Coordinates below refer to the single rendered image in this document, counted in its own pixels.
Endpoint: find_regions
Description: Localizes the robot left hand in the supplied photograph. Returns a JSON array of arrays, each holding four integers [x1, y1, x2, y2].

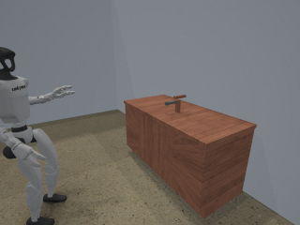
[[52, 85, 75, 98]]

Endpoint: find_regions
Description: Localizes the tap lever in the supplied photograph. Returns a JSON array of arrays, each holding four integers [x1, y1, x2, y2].
[[165, 100, 178, 106]]

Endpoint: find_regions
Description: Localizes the robot right hand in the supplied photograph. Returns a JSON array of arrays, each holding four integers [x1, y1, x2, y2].
[[14, 143, 46, 168]]

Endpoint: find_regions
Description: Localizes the right robot forearm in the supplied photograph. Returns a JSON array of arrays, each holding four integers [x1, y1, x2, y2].
[[0, 124, 22, 150]]

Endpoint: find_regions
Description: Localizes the robot left upper arm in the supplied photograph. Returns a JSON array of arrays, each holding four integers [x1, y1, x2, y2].
[[16, 76, 29, 87]]

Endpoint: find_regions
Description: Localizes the left robot thigh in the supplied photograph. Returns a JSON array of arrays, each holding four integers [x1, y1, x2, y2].
[[30, 128, 58, 174]]

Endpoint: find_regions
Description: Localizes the left robot foot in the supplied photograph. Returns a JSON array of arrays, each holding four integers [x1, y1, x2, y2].
[[43, 193, 68, 203]]

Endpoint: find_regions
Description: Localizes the left robot forearm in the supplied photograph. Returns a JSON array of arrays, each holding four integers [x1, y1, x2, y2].
[[28, 93, 54, 105]]

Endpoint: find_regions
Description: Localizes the counter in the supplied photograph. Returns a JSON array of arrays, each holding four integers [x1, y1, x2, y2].
[[124, 95, 257, 218]]

